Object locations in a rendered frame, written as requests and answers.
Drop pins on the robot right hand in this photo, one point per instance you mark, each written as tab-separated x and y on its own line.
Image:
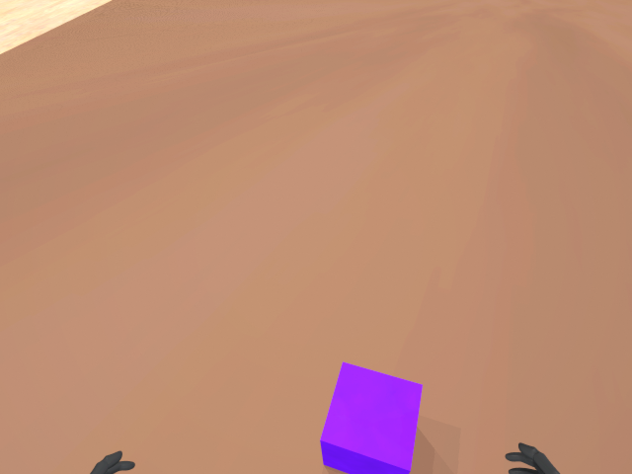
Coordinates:
531	456

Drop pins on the carton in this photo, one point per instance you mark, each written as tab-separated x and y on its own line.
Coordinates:
371	424

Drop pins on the robot left hand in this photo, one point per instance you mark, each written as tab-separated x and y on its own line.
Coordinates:
112	464

